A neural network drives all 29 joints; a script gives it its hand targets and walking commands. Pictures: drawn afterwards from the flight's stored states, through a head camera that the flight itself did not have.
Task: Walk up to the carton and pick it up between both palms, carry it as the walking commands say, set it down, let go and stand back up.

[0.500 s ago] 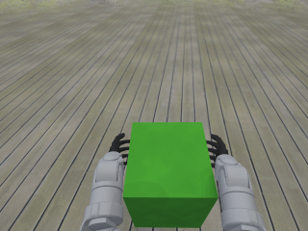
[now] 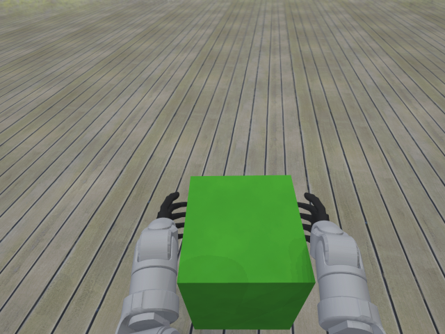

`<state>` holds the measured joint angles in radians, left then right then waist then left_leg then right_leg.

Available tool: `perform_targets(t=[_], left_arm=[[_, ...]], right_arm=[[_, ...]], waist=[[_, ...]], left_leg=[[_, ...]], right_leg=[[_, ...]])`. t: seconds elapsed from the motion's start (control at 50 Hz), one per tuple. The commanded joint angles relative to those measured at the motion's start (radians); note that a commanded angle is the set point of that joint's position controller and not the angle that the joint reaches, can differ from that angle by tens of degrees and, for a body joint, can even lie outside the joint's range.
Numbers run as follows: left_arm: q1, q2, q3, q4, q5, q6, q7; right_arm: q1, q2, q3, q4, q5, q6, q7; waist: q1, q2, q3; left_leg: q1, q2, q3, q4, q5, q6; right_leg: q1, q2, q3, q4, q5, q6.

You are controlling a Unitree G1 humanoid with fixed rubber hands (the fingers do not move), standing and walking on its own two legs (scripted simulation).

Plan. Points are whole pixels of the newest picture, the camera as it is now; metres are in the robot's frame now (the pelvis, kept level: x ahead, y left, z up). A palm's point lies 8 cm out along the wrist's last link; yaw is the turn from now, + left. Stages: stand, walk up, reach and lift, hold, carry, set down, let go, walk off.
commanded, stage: reach and lift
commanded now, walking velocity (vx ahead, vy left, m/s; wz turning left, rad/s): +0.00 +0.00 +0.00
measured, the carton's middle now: (241, 254) +0.29 -0.01 -0.02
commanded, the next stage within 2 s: hold in 0.48 s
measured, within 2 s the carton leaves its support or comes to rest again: neither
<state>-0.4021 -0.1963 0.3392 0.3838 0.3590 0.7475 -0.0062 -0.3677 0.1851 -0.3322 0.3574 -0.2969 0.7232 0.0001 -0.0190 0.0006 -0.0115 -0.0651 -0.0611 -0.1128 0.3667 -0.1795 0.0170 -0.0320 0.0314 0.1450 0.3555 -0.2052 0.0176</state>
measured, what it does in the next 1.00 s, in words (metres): stands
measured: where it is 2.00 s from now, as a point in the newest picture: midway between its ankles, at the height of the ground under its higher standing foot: outside the picture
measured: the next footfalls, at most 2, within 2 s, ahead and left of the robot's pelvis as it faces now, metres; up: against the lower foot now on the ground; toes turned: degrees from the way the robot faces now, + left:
right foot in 1.68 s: +0.04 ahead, -0.26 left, +0.00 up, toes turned -7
left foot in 2.00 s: +0.00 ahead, -0.13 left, +0.00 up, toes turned +10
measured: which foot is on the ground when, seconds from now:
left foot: down 0.00-1.00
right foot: down 0.00-1.00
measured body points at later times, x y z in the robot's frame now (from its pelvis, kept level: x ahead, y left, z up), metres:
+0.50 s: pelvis +0.00 -0.01 +0.00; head -0.05 +0.00 +0.45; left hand +0.31 +0.14 +0.05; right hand +0.31 -0.16 +0.05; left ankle +0.02 +0.11 -0.75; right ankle +0.00 -0.14 -0.75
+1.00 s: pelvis -0.01 +0.00 +0.00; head -0.07 +0.00 +0.44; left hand +0.30 +0.15 +0.05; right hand +0.30 -0.15 +0.05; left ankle +0.02 +0.11 -0.75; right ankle +0.00 -0.14 -0.75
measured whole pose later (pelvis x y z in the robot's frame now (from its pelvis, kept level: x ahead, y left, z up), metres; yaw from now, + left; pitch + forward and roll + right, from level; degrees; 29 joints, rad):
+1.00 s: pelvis -0.01 +0.00 +0.00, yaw +0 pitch -6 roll +0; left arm -0.35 -0.18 0.29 0.34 0.33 0.76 0.00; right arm -0.34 0.17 -0.27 0.34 -0.27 0.74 -0.02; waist 0.01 0.00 -0.05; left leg -0.12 -0.05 -0.10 0.41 -0.19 0.00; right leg -0.09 0.03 0.12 0.40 -0.21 0.01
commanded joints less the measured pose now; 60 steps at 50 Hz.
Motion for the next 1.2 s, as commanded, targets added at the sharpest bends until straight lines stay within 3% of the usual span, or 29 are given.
perform_targets(t=[0.0, 0.08, 0.1, 0.12, 0.18, 0.22, 0.24, 0.28, 0.32, 0.34, 0.36, 0.38, 0.4, 0.44, 0.46, 0.52, 0.58, 0.6, 0.62, 0.64, 0.84, 0.88, 0.94, 0.96, 0.98, 1.04, 1.1, 1.16, 1.18], left_arm=[[-0.443, -0.879, -0.539, -0.041, -0.285, -0.024, -0.239], [-0.374, -0.852, -0.555, -0.035, -0.296, -0.015, -0.223], [-0.322, -0.859, -0.547, 0.001, -0.312, -0.026, -0.223], [-0.335, -0.871, -0.563, -0.017, -0.312, -0.014, -0.220], [-0.369, -0.877, -0.577, -0.069, -0.326, -0.008, -0.233], [-0.368, -0.869, -0.577, -0.069, -0.323, 0.004, -0.231], [-0.327, -0.882, -0.564, -0.042, -0.314, 0.007, -0.234], [-0.322, -0.854, -0.572, -0.066, -0.321, -0.003, -0.233], [-0.232, -0.812, -0.554, -0.102, -0.292, -0.006, -0.228], [-0.367, -0.846, -0.591, -0.159, -0.314, -0.006, -0.234], [-0.276, -0.849, -0.539, -0.045, -0.289, 0.003, -0.222], [-0.326, -0.823, -0.540, -0.064, -0.282, -0.008, -0.220], [-0.416, -0.837, -0.570, -0.120, -0.290, -0.011, -0.231], [-0.416, -0.861, -0.562, -0.073, -0.282, -0.002, -0.236], [-0.386, -0.860, -0.540, -0.023, -0.284, -0.015, -0.237], [-0.415, -0.874, -0.567, -0.025, -0.307, -0.009, -0.234], [-0.365, -0.869, -0.570, -0.039, -0.302, -0.012, -0.233], [-0.380, -0.879, -0.571, -0.062, -0.313, -0.005, -0.237], [-0.313, -0.844, -0.532, -0.024, -0.287, -0.007, -0.236], [-0.354, -0.846, -0.549, -0.074, -0.284, -0.024, -0.237], [-0.392, -0.843, -0.575, -0.108, -0.296, -0.014, -0.229], [-0.337, -0.823, -0.524, -0.027, -0.272, -0.004, -0.230], [-0.427, -0.870, -0.556, -0.063, -0.294, -0.032, -0.242], [-0.418, -0.920, -0.613, -0.008, -0.344, -0.009, -0.248], [-0.471, -0.913, -0.570, -0.016, -0.326, -0.009, -0.252], [-0.428, -0.927, -0.626, -0.061, -0.345, 0.014, -0.233], [-0.556, -0.956, -0.785, -0.252, -0.467, 0.070, -0.213], [-0.425, -0.931, -0.839, -0.317, -0.516, 0.158, -0.194], [-0.489, -0.888, -0.873, -0.417, -0.538, 0.171, -0.188]], right_arm=[[-0.467, 0.912, 0.562, -0.055, 0.225, -0.002, 0.219], [-0.444, 0.933, 0.610, -0.070, 0.272, 0.007, 0.212], [-0.447, 0.922, 0.586, -0.043, 0.250, 0.015, 0.211], [-0.363, 0.918, 0.562, -0.005, 0.256, 0.016, 0.208], [-0.360, 0.916, 0.546, -0.043, 0.233, 0.022, 0.204], [-0.388, 0.917, 0.564, -0.074, 0.270, 0.013, 0.208], [-0.413, 0.934, 0.571, -0.052, 0.274, 0.021, 0.206], [-0.361, 0.945, 0.562, -0.053, 0.247, 0.027, 0.213], [-0.293, 0.901, 0.564, -0.076, 0.254, 0.026, 0.207], [-0.287, 0.908, 0.554, -0.074, 0.242, 0.030, 0.206], [-0.357, 0.890, 0.537, -0.046, 0.242, 0.039, 0.207], [-0.375, 0.873, 0.512, -0.035, 0.217, 0.026, 0.208], [-0.376, 0.908, 0.525, -0.025, 0.244, 0.022, 0.218], [-0.383, 0.926, 0.533, -0.010, 0.245, 0.016, 0.220], [-0.459, 0.925, 0.544, 0.001, 0.243, 0.016, 0.222], [-0.405, 0.943, 0.548, 0.021, 0.233, 0.014, 0.217], [-0.458, 0.952, 0.586, -0.026, 0.273, 0.006, 0.214], [-0.353, 0.903, 0.544, -0.024, 0.244, 0.016, 0.210], [-0.423, 0.920, 0.567, -0.050, 0.259, 0.015, 0.216], [-0.414, 0.923, 0.547, -0.056, 0.238, 0.005, 0.215], [-0.377, 0.919, 0.536, -0.014, 0.245, 0.014, 0.215], [-0.404, 0.920, 0.526, -0.006, 0.237, 0.013, 0.217], [-0.482, 0.948, 0.575, -0.035, 0.242, -0.002, 0.231], [-0.413, 0.947, 0.597, -0.014, 0.261, 0.006, 0.223], [-0.482, 0.942, 0.575, -0.020, 0.256, 0.005, 0.220], [-0.518, 0.909, 0.615, -0.089, 0.298, 0.025, 0.223], [-0.471, 0.938, 0.717, -0.159, 0.371, 0.091, 0.203], [-0.413, 0.890, 0.746, -0.277, 0.418, 0.167, 0.172], [-0.365, 0.898, 0.785, -0.328, 0.436, 0.192, 0.171]], waist=[[0.002, -0.007, -0.261], [0.023, 0.009, -0.251], [0.015, -0.102, -0.187], [0.020, -0.021, -0.204], [-0.003, -0.072, -0.227], [-0.016, 0.043, -0.212], [0.021, 0.016, -0.209], [-0.020, -0.081, -0.203], [0.033, 0.034, -0.182], [-0.012, 0.019, -0.203], [0.023, -0.026, -0.109], [0.000, -0.044, -0.075], [0.009, 0.055, -0.157], [0.000, 0.083, -0.141], [0.025, -0.061, -0.194], [0.011, -0.040, -0.201], [0.060, -0.025, -0.241], [0.005, 0.019, -0.129], [0.043, 0.005, -0.190], [0.024, -0.050, -0.190], [0.022, 0.048, -0.173], [0.006, 0.026, -0.081], [0.052, -0.073, -0.205], [0.000, 0.038, -0.183], [0.009, -0.032, -0.107], [0.002, 0.118, -0.162], [0.004, 0.247, -0.311], [0.006, 0.320, -0.335], [-0.005, 0.259, -0.341]], left_leg=[[0.108, -0.018, 0.037, -0.058, 0.139, -0.030], [0.080, -0.017, 0.029, -0.066, 0.205, -0.026], [0.105, 0.003, 0.005, -0.073, 0.179, -0.013], [0.108, -0.010, 0.015, -0.060, 0.265, -0.026], [0.133, -0.017, 0.023, -0.070, 0.177, -0.023], [0.073, -0.023, 0.033, -0.068, 0.160, -0.037], [0.072, -0.018, 0.023, -0.071, 0.178, -0.026], [0.131, -0.026, 0.019, -0.070, 0.235, -0.026], [0.124, -0.027, 0.016, -0.077, 0.342, -0.035], [0.101, -0.036, 0.027, -0.072, 0.239, -0.041], [0.125, -0.025, 0.016, -0.096, 0.123, -0.026], [0.105, -0.015, 0.016, -0.101, 0.127, -0.023], [0.062, -0.033, 0.045, -0.087, 0.038, -0.041], [0.050, -0.041, 0.062, -0.072, 0.055, -0.037], [0.080, -0.031, 0.034, -0.076, 0.080, -0.019], [0.102, -0.025, 0.031, -0.061, 0.177, -0.028], [0.060, -0.029, 0.035, -0.071, 0.113, -0.021], [0.064, -0.022, 0.037, -0.056, 0.122, -0.023], [0.088, -0.027, 0.028, -0.073, 0.165, -0.022], [0.104, -0.016, 0.025, -0.064, 0.199, -0.022], [0.048, -0.022, 0.028, -0.071, 0.106, -0.026], [0.014, -0.016, 0.038, -0.079, -0.016, -0.012], [0.052, -0.009, 0.030, -0.076, 0.021, -0.014], [-0.144, 0.160, -0.068, -0.037, -0.258, -0.012], [-0.231, 0.182, -0.108, -0.049, -0.383, -0.007], [-0.288, 0.309, -0.263, -0.101, -0.476, 0.025], [-0.159, 0.361, -0.316, -0.054, -0.133, 0.059], [-0.098, 0.337, -0.178, 0.062, 0.246, 0.033], [-0.092, 0.313, -0.105, 0.131, 0.372, 0.015]], right_leg=[[0.034, 0.038, -0.058, -0.062, 0.162, -0.001], [0.063, 0.035, -0.047, -0.044, 0.240, 0.007], [-0.009, 0.058, -0.063, -0.041, 0.181, 0.012], [0.032, 0.043, -0.051, -0.052, 0.262, 0.006], [0.037, 0.049, -0.061, -0.069, 0.207, 0.018], [0.071, 0.032, -0.049, -0.054, 0.240, 0.008], [0.055, 0.036, -0.046, -0.053, 0.225, 0.007], [0.016, 0.049, -0.053, -0.065, 0.289, 0.016], [0.062, 0.044, -0.044, -0.066, 0.343, 0.015], [0.062, 0.050, -0.043, -0.078, 0.290, 0.013], [-0.046, 0.054, -0.063, -0.074, 0.139, 0.015], [-0.061, 0.056, -0.069, -0.084, 0.142, 0.008], [0.006, 0.045, -0.057, -0.087, 0.086, -0.003], [-0.003, 0.032, -0.046, -0.079, 0.105, -0.009], [0.003, 0.051, -0.056, -0.072, 0.100, 0.005], [0.003, 0.050, -0.056, -0.063, 0.190, 0.004], [0.058, 0.032, -0.044, -0.062, 0.151, 0.004], [-0.004, 0.037, -0.051, -0.055, 0.156, 0.002], [0.017, 0.040, -0.058, -0.064, 0.189, 0.007], [-0.032, 0.051, -0.056, -0.066, 0.197, 0.008], [0.030, 0.036, -0.058, -0.058, 0.145, -0.003], [-0.035, 0.029, -0.045, -0.066, 0.019, -0.004], [-0.017, 0.056, -0.076, -0.050, 0.062, 0.003], [-0.138, -0.083, -0.024, 0.018, -0.129, -0.018], [-0.217, -0.070, -0.010, 0.032, -0.192, -0.034], [-0.331, -0.032, -0.063, 0.213, -0.122, -0.026], [-0.354, -0.014, -0.103, 0.353, -0.188, -0.005], [-0.371, -0.020, -0.142, 0.211, -0.177, 0.007], [-0.329, 0.003, -0.189, 0.150, -0.092, 0.013]])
